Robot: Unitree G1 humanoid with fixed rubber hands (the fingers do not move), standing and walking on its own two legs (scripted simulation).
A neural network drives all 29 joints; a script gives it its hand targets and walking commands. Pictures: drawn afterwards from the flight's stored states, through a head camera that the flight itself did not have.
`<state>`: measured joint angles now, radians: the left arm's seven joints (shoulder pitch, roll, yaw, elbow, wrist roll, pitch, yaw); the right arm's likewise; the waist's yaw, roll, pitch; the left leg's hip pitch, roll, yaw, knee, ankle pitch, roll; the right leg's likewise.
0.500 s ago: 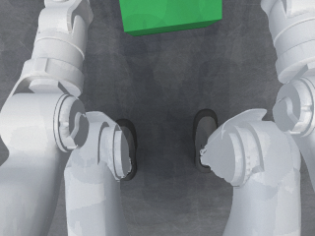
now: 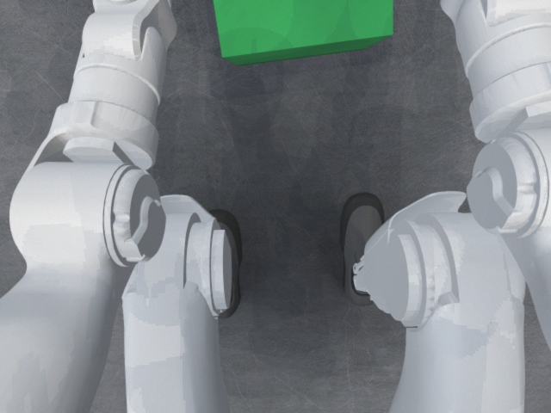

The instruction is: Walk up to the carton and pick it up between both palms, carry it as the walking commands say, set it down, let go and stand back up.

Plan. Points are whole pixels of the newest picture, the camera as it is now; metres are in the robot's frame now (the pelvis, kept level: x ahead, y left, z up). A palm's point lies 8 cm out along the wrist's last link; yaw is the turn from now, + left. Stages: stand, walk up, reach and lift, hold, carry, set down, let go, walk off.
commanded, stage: reach and lift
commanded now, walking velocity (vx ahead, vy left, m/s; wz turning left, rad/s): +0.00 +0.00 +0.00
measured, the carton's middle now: out of the picture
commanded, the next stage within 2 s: none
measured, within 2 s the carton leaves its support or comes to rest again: leaves its support in 0.82 s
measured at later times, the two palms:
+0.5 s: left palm out of the picture +0.55 +0.14 -0.19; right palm out of the picture +0.56 -0.15 -0.19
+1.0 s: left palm out of the picture +0.55 +0.13 -0.15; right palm out of the picture +0.56 -0.15 -0.16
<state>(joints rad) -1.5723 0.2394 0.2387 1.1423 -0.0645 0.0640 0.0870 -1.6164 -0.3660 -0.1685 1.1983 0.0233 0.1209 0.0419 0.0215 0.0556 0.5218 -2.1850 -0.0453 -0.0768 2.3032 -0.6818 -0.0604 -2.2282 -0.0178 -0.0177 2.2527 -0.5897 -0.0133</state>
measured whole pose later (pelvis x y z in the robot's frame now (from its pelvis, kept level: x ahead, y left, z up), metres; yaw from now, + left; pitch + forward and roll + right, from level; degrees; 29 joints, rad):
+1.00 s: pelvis -0.01 +0.00 +0.00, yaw +0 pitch +30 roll +0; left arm -1.57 0.20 0.20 1.02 -0.18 0.19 0.26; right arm -1.62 -0.37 -0.08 1.11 0.08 0.26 -0.09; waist 0.02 0.06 0.52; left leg -2.17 -0.08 -0.08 2.29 -0.63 -0.07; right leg -2.22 -0.01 0.00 2.25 -0.54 -0.01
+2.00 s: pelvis -0.05 +0.00 +0.08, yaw +0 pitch +25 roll -1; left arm -1.52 0.07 0.29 0.80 0.00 0.36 0.51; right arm -1.60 -0.32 -0.08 0.99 0.05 0.42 -0.19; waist 0.02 0.06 0.52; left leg -1.93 -0.07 -0.08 2.00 -0.51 -0.07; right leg -1.95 0.02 0.01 1.96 -0.44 0.02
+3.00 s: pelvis -0.07 +0.00 +0.18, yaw +1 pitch +14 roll -1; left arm -1.33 -0.03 0.30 0.73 0.03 0.40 0.58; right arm -1.42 -0.25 -0.08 0.94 0.04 0.47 -0.22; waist 0.02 0.06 0.52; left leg -1.49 -0.07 -0.08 1.70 -0.46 -0.05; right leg -1.51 0.04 0.03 1.66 -0.41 0.03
